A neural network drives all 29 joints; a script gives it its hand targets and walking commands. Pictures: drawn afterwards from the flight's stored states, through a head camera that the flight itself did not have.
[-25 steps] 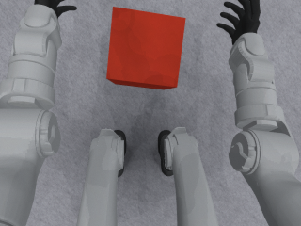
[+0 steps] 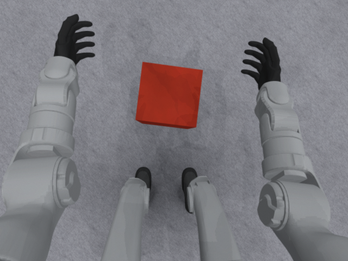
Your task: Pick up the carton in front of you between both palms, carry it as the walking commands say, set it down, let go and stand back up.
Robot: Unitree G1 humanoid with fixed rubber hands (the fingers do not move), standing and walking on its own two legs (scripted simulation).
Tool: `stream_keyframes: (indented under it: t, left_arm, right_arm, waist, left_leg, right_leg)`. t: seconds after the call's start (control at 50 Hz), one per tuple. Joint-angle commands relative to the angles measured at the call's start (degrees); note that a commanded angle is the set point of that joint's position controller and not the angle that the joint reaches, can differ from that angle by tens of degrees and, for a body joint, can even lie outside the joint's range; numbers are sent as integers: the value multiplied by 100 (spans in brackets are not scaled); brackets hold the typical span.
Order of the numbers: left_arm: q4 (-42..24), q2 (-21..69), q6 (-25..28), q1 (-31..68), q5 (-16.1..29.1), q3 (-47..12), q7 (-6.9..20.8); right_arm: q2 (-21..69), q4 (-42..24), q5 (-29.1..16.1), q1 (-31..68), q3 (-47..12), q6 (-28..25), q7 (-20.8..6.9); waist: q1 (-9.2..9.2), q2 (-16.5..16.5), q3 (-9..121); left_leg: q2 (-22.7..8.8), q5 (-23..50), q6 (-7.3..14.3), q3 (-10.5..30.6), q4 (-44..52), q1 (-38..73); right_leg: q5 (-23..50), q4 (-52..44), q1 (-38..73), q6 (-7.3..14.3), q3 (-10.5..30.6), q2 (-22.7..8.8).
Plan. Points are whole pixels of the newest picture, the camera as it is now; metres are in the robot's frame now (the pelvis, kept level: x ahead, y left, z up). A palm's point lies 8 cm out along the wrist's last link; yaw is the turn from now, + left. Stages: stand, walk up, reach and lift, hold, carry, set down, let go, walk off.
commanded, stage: let go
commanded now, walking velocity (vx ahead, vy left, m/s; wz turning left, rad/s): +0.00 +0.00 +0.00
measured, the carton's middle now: (168, 100) +0.49 -0.02 -0.53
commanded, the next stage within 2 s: stand in 1.22 s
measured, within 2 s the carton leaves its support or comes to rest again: neither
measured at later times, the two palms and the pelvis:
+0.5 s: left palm (18, 154) +0.33 +0.22 +0.01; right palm (328, 170) +0.30 -0.24 +0.01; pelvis +0.06 -0.01 +0.10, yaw +0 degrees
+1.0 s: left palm out of the picture +0.23 +0.23 +0.06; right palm out of the picture +0.24 -0.23 +0.06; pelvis +0.08 -0.01 +0.13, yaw -1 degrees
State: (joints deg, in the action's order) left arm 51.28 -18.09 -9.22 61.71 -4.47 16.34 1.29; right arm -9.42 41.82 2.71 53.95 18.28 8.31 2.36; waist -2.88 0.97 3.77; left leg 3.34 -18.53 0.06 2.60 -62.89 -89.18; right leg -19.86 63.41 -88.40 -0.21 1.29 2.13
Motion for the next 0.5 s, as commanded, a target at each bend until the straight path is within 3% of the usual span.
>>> stream_keyframes:
  t: [0.0,0.02,0.04,0.06,0.08,0.1,0.12,0.14,0.16,0.18,0.2,0.22,0.24,0.26,0.28,0.3,0.32,0.34,0.36,0.38,0.4,0.42,0.44,0.46,0.48]
  left_arm:
    - [-915,-287,164,-200,-77,98,-131]
    - [-905,-104,198,-529,-50,60,-175]
    - [-1327,-249,220,-472,-283,82,-229]
    - [-1472,130,225,-817,-172,-124,-255]
    - [-2078,-30,372,-1011,-79,-5,-243]
    - [-1987,-136,359,-1184,-94,-66,-253]
    - [-1975,29,322,-1582,-115,-47,-241]
    - [-2077,-265,406,-1403,-79,-202,-189]
    - [-2107,-28,415,-1955,-80,-242,-157]
    - [-2294,1,439,-2007,50,-490,-153]
    - [-2257,-81,518,-2372,110,-78,-124]
    - [-2122,-34,537,-2905,1,-301,-99]
    - [-2255,66,603,-3127,193,-430,-95]
    - [-2216,-1,645,-3463,17,-265,-47]
    - [-2365,-102,700,-3711,89,-328,-10]
    - [-2495,260,673,-3701,-16,-454,-24]
    - [-2322,335,725,-3883,123,-568,-7]
    - [-2071,243,716,-4105,100,-438,-20]
    - [-2201,-15,797,-4508,77,-374,-35]
    - [-2518,147,846,-4539,98,-629,-52]
    - [-2411,331,922,-4938,325,-964,-8]
    - [-2422,275,942,-4842,366,-828,15]
    - [-2176,205,909,-5569,85,-457,41]
    - [-2371,182,957,-5619,255,-702,55]
    - [-2602,125,1032,-5854,155,-645,38]
  right_arm:
    - [-663,-763,280,-262,-98,-157,-186]
    - [-756,-651,289,-420,-318,-177,-243]
    - [-497,-1153,128,-486,-307,-254,-291]
    - [-727,-895,327,-726,-137,-264,-371]
    - [-931,-1115,265,-979,-214,-285,-438]
    - [-652,-1452,205,-1045,-452,-299,-464]
    - [-586,-1194,196,-1406,-504,-267,-530]
    - [-733,-1339,-13,-1438,-483,-366,-506]
    - [-844,-1444,-108,-1810,-466,-383,-546]
    - [-782,-1184,-37,-2136,-489,-402,-546]
    - [-706,-1513,29,-2325,-727,-493,-564]
    - [-676,-1437,-107,-3018,-644,-524,-599]
    - [-616,-1529,-88,-2930,-653,-571,-647]
    - [-435,-1670,-212,-3344,-905,-598,-663]
    - [-581,-1533,-247,-3395,-1035,-622,-643]
    - [-562,-1261,-213,-3628,-782,-616,-655]
    - [-557,-1568,-377,-3703,-985,-661,-632]
    - [-591,-1513,-326,-3738,-1085,-724,-622]
    - [-452,-1601,-386,-4072,-1120,-795,-620]
    - [-605,-1456,-428,-4360,-887,-824,-652]
    - [-589,-1475,-462,-4881,-1049,-886,-601]
    - [-559,-1492,-463,-4945,-1195,-962,-606]
    - [-637,-1579,-259,-5236,-1029,-893,-528]
    - [-665,-1763,-383,-5333,-1151,-962,-510]
    - [-558,-1933,-384,-5635,-1299,-951,-545]
  waist:
    - [-38,264,5956]
    - [72,29,5339]
    - [-231,130,5602]
    - [-128,478,5274]
    - [38,272,5578]
    - [63,-89,5606]
    - [118,20,5173]
    - [-124,82,4838]
    - [144,170,4794]
    - [-259,106,4488]
    - [103,-148,4595]
    - [-147,222,4895]
    - [-89,-221,4331]
    - [2,-24,4289]
    - [264,48,3667]
    - [55,241,3226]
    - [31,177,3197]
    - [181,36,3069]
    - [143,9,3158]
    - [248,91,3053]
    - [-56,-26,2937]
    - [76,-164,2775]
    - [33,-46,2766]
    - [31,-171,2532]
    - [365,-176,2469]
  left_leg:
    - [43,3138,-151,-124,525,4855]
    - [-13,3194,-98,-99,775,4241]
    - [15,2863,-55,-55,790,4686]
    - [-50,2881,-183,-58,1154,4483]
    - [90,2813,-208,-293,1154,4523]
    - [51,2989,-58,-105,1159,4805]
    - [43,2627,-145,-234,1444,4444]
    - [-31,2393,-56,-105,1399,4622]
    - [16,2235,-95,-84,1518,4996]
    - [-64,1979,-146,-92,1869,4714]
    - [3,2130,-47,-236,1750,4584]
    - [-56,2326,-137,-66,1817,5318]
    - [-21,2307,-82,-106,1930,4837]
    - [-13,1814,-70,-214,2048,4879]
    - [-34,1649,-36,-166,2163,4856]
    - [-71,1562,-95,-196,2353,4938]
    - [-95,1707,-57,-80,2465,5438]
    - [-119,2006,-2,-84,2417,5309]
    - [-125,1977,16,-71,2479,5549]
    - [-150,2095,-21,-70,2559,5683]
    - [-204,2373,-24,27,2551,6252]
    - [-193,2436,-6,29,2666,6027]
    - [-206,2108,-104,-78,2812,6105]
    - [-149,2195,-58,-64,2900,6216]
    - [-127,2206,-49,-91,3017,6837]
  right_leg:
    - [2524,-807,3151,-205,-354,148]
    - [2824,-960,3297,-153,-351,107]
    - [2675,-951,3432,-153,-307,109]
    - [2785,-1163,3664,-40,-219,83]
    - [2930,-1169,4433,-37,-243,75]
    - [2743,-1200,4222,-114,-211,117]
    - [2733,-1371,4591,-48,-216,47]
    - [2582,-1593,4335,-81,-111,-43]
    - [2454,-1589,4561,-148,-185,-44]
    - [2427,-1674,4826,-75,-238,1]
    - [2739,-1831,5170,-81,18,-96]
    - [2769,-1837,5313,-99,-9,-72]
    - [2854,-1831,5435,-82,-105,-63]
    - [2703,-2025,6030,-85,105,-129]
    - [2327,-2114,5766,-88,90,-143]
    - [2344,-2337,5582,-55,53,-130]
    - [2318,-2327,5700,-101,15,-52]
    - [2422,-2454,5384,-81,-25,-134]
    - [2645,-2486,6179,-91,167,-138]
    - [2610,-2568,6039,-130,39,-133]
    - [2718,-2573,6099,-149,30,-49]
    - [2758,-2801,6035,-76,72,-93]
    - [2915,-2834,6577,-83,117,-96]
    - [2876,-2937,6661,-123,70,-74]
    - [2661,-2946,6875,-197,21,14]
